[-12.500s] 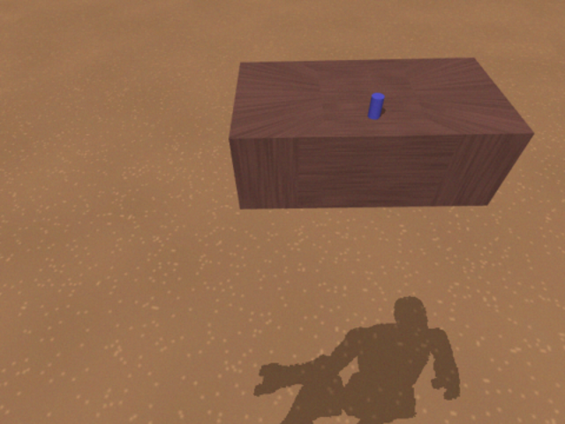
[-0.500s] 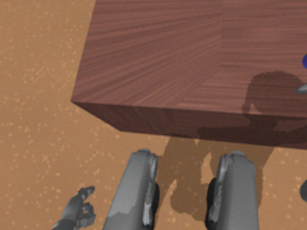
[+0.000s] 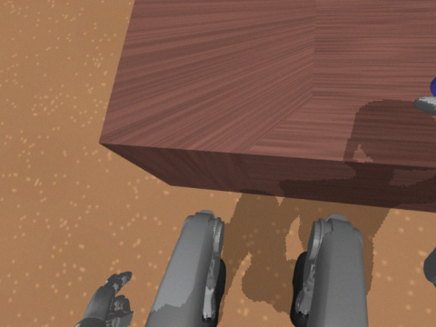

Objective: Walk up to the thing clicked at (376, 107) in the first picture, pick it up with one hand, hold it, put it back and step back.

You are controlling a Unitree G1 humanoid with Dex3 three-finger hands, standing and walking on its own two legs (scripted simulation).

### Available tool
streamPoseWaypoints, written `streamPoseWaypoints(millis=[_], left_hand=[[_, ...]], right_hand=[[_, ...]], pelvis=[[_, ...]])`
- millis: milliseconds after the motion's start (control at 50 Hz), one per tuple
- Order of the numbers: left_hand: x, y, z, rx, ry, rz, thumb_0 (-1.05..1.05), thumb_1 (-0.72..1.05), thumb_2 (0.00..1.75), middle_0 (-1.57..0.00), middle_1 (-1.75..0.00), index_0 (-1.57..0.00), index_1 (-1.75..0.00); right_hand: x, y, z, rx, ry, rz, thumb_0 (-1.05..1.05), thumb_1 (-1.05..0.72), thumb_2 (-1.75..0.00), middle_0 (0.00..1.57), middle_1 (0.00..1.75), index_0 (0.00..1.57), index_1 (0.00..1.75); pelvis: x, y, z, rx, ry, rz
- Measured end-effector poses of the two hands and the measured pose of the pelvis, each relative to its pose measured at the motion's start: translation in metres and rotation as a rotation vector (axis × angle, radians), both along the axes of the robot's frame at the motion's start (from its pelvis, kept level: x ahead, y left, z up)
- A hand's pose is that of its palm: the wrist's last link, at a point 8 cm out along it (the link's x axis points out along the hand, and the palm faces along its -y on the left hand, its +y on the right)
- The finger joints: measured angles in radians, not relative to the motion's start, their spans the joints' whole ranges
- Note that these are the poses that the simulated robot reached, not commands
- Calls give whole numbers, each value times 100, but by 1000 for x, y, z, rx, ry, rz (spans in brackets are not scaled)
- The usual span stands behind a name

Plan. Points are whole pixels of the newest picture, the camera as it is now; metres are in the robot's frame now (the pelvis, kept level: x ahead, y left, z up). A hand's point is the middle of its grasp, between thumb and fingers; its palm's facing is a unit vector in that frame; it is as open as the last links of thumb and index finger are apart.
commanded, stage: close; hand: right
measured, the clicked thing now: out of the picture +0.51 -0.32 +0.01
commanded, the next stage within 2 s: settle in 0.22 s
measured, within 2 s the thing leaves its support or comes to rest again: leaves its support in 0.58 s
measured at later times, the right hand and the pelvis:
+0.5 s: hand out of the picture +0.50 -0.31 +0.02, palm faces +0.33 +0.94 +0.00, open 7.1 cm; pelvis +0.00 +0.00 +0.00, yaw +0 degrees
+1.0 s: hand out of the picture +0.50 -0.32 +0.10, palm faces +0.34 +0.94 +0.00, open 7.0 cm; pelvis +0.01 -0.01 +0.07, yaw -1 degrees
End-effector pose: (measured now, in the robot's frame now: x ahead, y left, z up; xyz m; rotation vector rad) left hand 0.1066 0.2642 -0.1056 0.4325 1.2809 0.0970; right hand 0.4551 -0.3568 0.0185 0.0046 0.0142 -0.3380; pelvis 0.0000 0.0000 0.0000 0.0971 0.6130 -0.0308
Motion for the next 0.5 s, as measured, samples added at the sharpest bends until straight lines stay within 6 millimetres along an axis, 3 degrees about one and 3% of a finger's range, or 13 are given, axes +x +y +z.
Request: streamPoseWaypoints(millis=[200, 500], left_hand=[[-3, 3, 1, 7, 9, -1, 1, 92, 88, -20, -30, -21, -29], [-7, -1, 4, 2, 23, 20, 1, 92, 87, -20, -30, -22, -29]], right_hand=[[7, -4, 3, 5, 0, -9, -1, 3, -60, 100, 81, 101, 82], [9, 0, 5, 2, 12, -3, -1, 6, -109, 91, 111, 91, 112]], pelvis=[[0, 1, 0, 1, 4, 2], [1, 0, 4, 5, 3, 0]])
